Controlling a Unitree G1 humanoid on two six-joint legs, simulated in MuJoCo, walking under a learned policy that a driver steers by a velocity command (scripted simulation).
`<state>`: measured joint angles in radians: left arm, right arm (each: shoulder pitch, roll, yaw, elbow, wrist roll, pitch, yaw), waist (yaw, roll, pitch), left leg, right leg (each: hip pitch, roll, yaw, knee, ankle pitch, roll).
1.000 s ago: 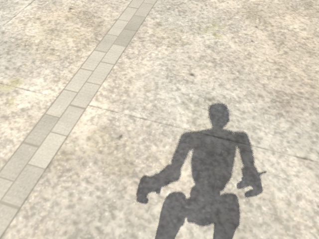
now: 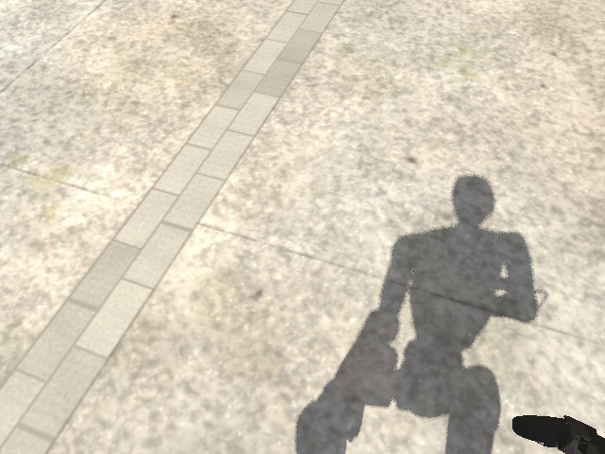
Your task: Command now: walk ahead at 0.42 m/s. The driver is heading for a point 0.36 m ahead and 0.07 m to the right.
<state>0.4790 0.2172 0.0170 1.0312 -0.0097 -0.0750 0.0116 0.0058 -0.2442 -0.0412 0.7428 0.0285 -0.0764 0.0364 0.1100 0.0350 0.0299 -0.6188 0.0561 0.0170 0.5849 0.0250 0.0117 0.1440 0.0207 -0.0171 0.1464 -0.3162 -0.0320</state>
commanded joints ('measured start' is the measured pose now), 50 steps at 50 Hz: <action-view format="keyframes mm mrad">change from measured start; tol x16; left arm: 1 14 185 41 -26 -6 1 8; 6 163 19 -7 -61 28 9 -1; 25 -275 228 62 -166 24 80 42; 50 -301 120 43 -26 11 70 28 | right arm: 1 -134 -77 -13 -101 -1 -25 14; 6 368 -281 -68 56 -54 -20 -6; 15 48 -95 -6 100 -65 -30 -5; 50 176 -107 9 314 -29 78 -70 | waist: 1 -51 -128 116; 4 -222 -156 -116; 6 -164 243 -460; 7 -202 137 -501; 11 -88 2 -127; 22 -65 32 -56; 26 -144 -187 -22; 50 -115 -37 -40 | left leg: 1 28 -25 5 -71 -8 38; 4 463 -101 50 -105 73 105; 6 1115 385 -572 -74 512 376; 11 465 190 -207 -281 467 249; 15 274 145 -89 -329 475 255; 24 193 45 -122 -306 -453 90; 35 428 -27 -22 -177 -66 31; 50 453 -19 -24 -177 -51 20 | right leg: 1 -74 -268 86 14 527 -120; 4 -102 -196 33 414 994 -42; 5 -343 -141 28 692 684 -5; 6 -659 67 42 1101 -285 59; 7 -665 50 203 1229 -334 57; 24 -242 -145 110 264 274 18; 27 -410 -124 120 231 63 -7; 35 -305 -93 77 300 394 7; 50 -301 -67 49 285 359 8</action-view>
